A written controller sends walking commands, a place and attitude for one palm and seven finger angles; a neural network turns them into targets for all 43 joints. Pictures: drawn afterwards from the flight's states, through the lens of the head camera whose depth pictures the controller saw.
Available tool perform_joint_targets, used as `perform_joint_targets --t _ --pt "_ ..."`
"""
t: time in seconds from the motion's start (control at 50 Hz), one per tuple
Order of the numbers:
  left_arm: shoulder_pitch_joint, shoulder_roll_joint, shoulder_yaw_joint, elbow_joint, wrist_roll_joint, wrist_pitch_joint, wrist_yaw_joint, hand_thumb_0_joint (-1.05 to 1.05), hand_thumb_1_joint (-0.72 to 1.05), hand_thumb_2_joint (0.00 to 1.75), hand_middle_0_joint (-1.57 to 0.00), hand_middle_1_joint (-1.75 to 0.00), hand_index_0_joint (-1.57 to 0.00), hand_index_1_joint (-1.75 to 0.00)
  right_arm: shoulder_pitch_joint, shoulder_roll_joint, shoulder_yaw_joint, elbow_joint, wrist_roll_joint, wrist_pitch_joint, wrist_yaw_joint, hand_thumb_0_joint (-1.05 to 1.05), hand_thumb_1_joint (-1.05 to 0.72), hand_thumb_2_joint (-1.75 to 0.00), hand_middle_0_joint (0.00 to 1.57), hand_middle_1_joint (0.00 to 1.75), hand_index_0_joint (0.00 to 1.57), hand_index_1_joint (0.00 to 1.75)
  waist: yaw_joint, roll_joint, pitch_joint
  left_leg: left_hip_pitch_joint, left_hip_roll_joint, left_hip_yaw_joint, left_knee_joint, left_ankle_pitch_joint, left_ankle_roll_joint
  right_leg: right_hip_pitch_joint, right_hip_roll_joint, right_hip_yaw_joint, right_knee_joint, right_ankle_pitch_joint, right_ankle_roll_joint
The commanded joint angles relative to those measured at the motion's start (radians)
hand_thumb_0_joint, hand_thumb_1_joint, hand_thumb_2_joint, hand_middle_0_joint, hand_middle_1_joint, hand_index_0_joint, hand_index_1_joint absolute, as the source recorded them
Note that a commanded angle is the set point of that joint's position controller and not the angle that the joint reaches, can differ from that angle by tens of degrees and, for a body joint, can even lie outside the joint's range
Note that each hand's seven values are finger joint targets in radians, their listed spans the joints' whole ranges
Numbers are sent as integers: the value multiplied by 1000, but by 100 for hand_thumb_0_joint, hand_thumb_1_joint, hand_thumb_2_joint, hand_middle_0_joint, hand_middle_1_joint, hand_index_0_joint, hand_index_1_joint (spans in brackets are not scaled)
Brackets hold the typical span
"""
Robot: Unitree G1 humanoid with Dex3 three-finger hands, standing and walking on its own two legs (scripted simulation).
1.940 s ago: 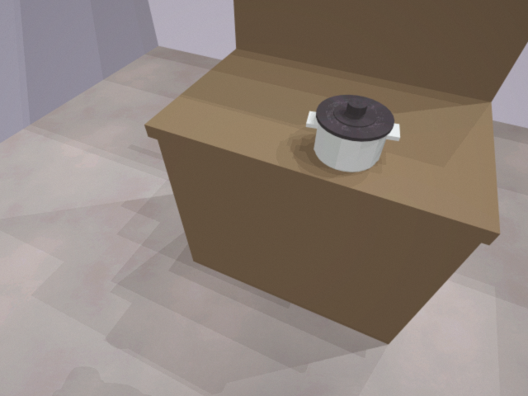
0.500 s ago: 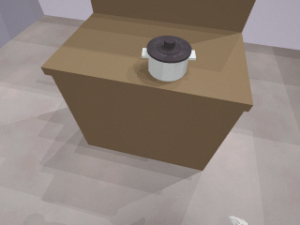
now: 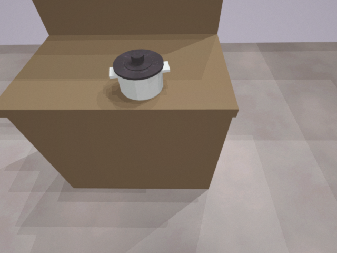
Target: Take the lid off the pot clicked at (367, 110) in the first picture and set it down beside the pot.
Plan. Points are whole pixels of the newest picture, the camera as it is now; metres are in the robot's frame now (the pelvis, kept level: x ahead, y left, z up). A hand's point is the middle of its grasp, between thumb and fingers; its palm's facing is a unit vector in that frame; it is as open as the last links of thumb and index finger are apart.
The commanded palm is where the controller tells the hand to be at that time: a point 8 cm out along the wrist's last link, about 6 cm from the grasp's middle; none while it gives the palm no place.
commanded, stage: take the last steps up to it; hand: left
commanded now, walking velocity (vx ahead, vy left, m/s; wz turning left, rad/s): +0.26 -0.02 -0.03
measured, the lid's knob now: (137, 57) +0.68 +0.12 +0.10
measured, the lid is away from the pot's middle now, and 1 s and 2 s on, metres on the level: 0.00 0.00 0.00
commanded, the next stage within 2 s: come to a stop and stand still in 0.34 s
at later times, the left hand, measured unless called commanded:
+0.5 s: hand (106, 249) +0.17 +0.19 -0.18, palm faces +0.03 -0.99 -0.15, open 7.4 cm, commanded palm none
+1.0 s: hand (110, 230) +0.21 +0.18 -0.17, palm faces +0.06 -0.97 -0.25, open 7.3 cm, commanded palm none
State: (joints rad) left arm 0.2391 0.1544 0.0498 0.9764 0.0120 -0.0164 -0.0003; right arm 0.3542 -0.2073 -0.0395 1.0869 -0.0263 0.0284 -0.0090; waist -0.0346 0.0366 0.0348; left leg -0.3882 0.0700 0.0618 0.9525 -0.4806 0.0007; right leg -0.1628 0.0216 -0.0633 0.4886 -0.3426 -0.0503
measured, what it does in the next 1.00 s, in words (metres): walks ahead: left foot, then right foot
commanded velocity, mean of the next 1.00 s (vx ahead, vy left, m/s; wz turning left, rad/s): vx -0.01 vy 0.03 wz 0.00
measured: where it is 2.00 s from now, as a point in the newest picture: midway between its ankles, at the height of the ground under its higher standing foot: outside the picture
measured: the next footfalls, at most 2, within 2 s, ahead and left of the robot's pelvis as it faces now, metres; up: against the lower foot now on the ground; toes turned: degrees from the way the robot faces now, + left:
left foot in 0.30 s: +0.21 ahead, +0.11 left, +0.00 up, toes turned +5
right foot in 0.70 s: +0.26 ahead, -0.14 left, +0.00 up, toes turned -6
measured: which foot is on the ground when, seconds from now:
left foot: up 0.00-0.28, down 0.30-0.72, up 0.74-1.00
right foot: down 0.00-0.30, up 0.32-0.68, down 0.70-1.00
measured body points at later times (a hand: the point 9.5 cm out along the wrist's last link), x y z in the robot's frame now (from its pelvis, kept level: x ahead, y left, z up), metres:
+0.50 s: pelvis +0.15 +0.02 +0.00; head +0.17 +0.04 +0.45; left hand +0.17 +0.24 -0.16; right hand +0.19 -0.21 -0.14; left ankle +0.17 +0.10 -0.74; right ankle +0.11 -0.11 -0.65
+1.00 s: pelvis +0.15 +0.00 +0.00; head +0.19 -0.01 +0.45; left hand +0.21 +0.23 -0.15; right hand +0.22 -0.26 -0.15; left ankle +0.11 +0.12 -0.68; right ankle +0.22 -0.14 -0.74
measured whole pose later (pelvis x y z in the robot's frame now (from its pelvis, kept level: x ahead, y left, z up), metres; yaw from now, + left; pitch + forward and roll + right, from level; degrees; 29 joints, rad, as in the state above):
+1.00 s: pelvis +0.15 +0.00 +0.00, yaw -1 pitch +0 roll +1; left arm 0.20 0.16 0.05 0.95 0.03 0.01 0.05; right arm 0.15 -0.21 -0.07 1.00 -0.01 0.07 -0.01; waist 0.03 -0.01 0.10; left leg -0.40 -0.01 0.01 0.98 -0.48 -0.06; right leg -0.36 -0.08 -0.05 0.50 -0.14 0.01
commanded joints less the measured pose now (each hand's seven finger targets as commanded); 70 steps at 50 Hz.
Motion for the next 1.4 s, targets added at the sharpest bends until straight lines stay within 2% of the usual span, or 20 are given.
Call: perform_joint_targets --t 0.0,0.18,0.24,0.26,0.3,0.34,0.38,0.46,0.58,0.64,0.68,0.72,0.86,0.98,1.04,1.06,1.1,1.18,1.24,1.38 --pt "91 121 24 6 4 -34 20 0 90 90 -20 -30 -20 -30 -80 -42 -20 -85 -7 -50 9 0 -90 -90 20 30 20 30 21 -119 87 -265 49 -17 123 121 -20 86 -274 246 -289 234 -166" --pt "177 141 18 76 11 -50 27 0 90 90 -20 -30 -20 -30 -146 2 -11 -104 8 -71 19 0 -90 -90 20 30 20 30 37 -148 55 -118 1 51 -204 206 -1 133 -247 150 -200 621 -129" --pt "161 135 16 87 6 -45 27 0 90 90 -20 -30 -20 -30 15 -13 -17 -44 3 -89 2 0 -90 -90 20 30 20 30 -37 -121 -5 177 -75 90 -388 330 22 62 -185 91 31 736 -78" --pt "173 115 13 87 -1 -44 25 0 90 90 -20 -30 -20 -30 123 -58 -25 -17 -4 -94 -9 0 -90 -90 20 30 20 30 -78 -60 -71 350 -28 21 -445 401 47 -12 -145 79 218 634 -49" --pt "210 52 3 49 -12 -45 19 0 90 90 -20 -30 -20 -30 241 -197 -47 -11 -5 -88 -24 0 -90 -90 20 30 20 30 -73 267 -207 559 391 -534 -629 649 255 -342 30 39 742 -248 8" --pt "124 52 5 39 5 -31 26 0 90 90 -20 -30 -20 -30 102 -134 -30 -44 1 -81 -30 0 -90 -90 20 30 20 30 -35 113 -35 303 370 -497 -686 468 279 -416 -56 101 887 -182 7" --pt "99 42 10 46 14 -21 10 0 90 90 -20 -30 -20 -30 5 -40 -5 -63 1 -98 -27 0 -90 -90 20 30 20 30 14 23 58 154 271 -298 -724 420 210 -386 -110 112 805 -40 26" --pt "176 -4 0 63 8 19 16 0 90 90 -20 -30 -20 -30 -74 -26 8 -77 8 -104 -33 0 -90 -90 20 30 20 30 76 41 -12 86 179 -60 -698 761 155 -237 -116 75 572 46 69" --pt "109 43 -4 33 7 38 33 0 90 90 -20 -30 -20 -30 -90 -75 -8 -72 7 -53 -37 0 -90 -90 20 30 20 30 43 121 -4 147 191 -62 -601 769 152 -138 -90 11 207 56 84" --pt "129 106 11 22 13 24 35 0 90 90 -20 -30 -20 -30 -89 -82 -24 -78 11 -30 -31 0 -90 -90 20 30 20 30 61 38 -8 140 140 -60 -482 630 83 -60 -90 21 6 263 76" --pt "110 199 25 6 23 9 40 0 90 90 -20 -30 -20 -30 -54 -22 -27 -97 20 -17 -24 0 -90 -90 20 30 20 30 36 -209 -52 36 -32 41 -289 164 -9 -10 -324 297 -47 753 -32" --pt "116 226 31 0 16 15 42 0 90 90 -20 -30 -20 -30 -78 -10 -32 -101 19 11 -28 0 -90 -90 20 30 20 30 68 -228 -105 19 -74 -32 2 -146 -22 -17 -433 343 -122 826 -171" --pt "58 195 47 -41 15 18 62 0 90 90 -20 -30 -20 -30 -131 -45 -39 -121 11 27 -13 0 -90 -90 20 30 20 30 73 -194 -145 -113 -64 -92 194 -4 -59 76 -354 231 -87 775 -156" --pt "24 232 55 -67 30 31 51 0 90 90 -20 -30 -20 -30 -129 -30 -29 -139 16 12 1 0 -90 -90 20 30 20 30 74 -245 -111 38 -72 -34 -151 2 -40 -31 -326 258 -173 306 -130" --pt "-22 232 52 -67 19 45 44 0 90 90 -20 -30 -20 -30 -9 -23 -25 -103 18 -4 -1 0 -90 -90 20 30 20 30 18 -230 -120 278 -100 14 -472 188 -23 -170 -262 208 -130 93 -49" --pt "-27 201 44 -74 11 52 40 0 90 90 -20 -30 -20 -30 15 -54 -27 -104 16 -10 -5 0 -90 -90 20 30 20 30 2 -127 -87 330 -58 -32 -563 200 -14 -261 -215 164 -58 -18 -4" --pt "-46 114 27 -98 6 68 39 0 90 90 -20 -30 -20 -30 -74 -179 -45 -165 -3 -7 -12 0 -90 -90 20 30 20 30 2 291 57 39 254 -447 -823 -23 115 -375 -32 40 293 -188 84" --pt "45 137 37 -12 21 72 28 0 90 90 -20 -30 -20 -30 -216 -102 -9 -179 -1 -21 -30 0 -90 -90 20 30 20 30 83 126 78 -20 137 -281 -789 65 123 -313 -40 142 560 -15 69" --pt "64 129 23 16 12 57 28 0 90 90 -20 -30 -20 -30 -147 -81 -1 -153 11 -33 -36 0 -90 -90 20 30 20 30 63 52 26 170 108 -213 -741 322 128 -340 -45 112 520 -3 84" --pt "46 94 -8 35 2 52 36 0 90 90 -20 -30 -20 -30 -20 -85 0 -76 6 -33 -43 0 -90 -90 20 30 20 30 14 70 -36 323 166 -301 -723 496 175 -180 -65 73 161 -126 70"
